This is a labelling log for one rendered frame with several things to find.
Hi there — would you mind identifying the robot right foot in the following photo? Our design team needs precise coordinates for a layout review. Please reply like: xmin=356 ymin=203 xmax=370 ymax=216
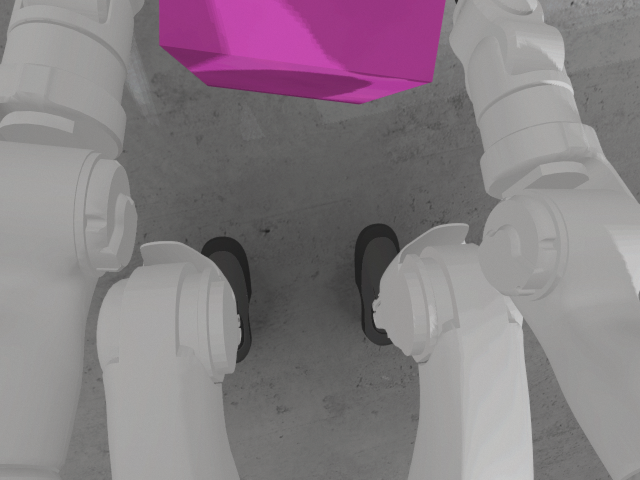
xmin=355 ymin=224 xmax=400 ymax=346

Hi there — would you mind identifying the right robot forearm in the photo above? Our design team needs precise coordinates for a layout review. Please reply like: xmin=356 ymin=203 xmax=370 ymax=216
xmin=449 ymin=0 xmax=637 ymax=201

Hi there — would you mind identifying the carton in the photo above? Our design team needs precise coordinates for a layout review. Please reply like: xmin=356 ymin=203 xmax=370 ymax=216
xmin=159 ymin=0 xmax=446 ymax=104

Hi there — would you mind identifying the right robot upper arm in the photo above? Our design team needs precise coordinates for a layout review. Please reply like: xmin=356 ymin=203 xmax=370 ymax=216
xmin=477 ymin=189 xmax=640 ymax=480

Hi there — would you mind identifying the left robot upper arm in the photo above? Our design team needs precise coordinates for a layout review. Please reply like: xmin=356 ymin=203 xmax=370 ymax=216
xmin=0 ymin=141 xmax=137 ymax=480

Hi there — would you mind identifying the left robot shin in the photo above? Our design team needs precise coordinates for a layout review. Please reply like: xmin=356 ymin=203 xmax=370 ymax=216
xmin=96 ymin=241 xmax=241 ymax=371

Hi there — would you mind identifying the left robot forearm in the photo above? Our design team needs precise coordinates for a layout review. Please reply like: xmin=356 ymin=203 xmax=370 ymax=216
xmin=0 ymin=0 xmax=144 ymax=160

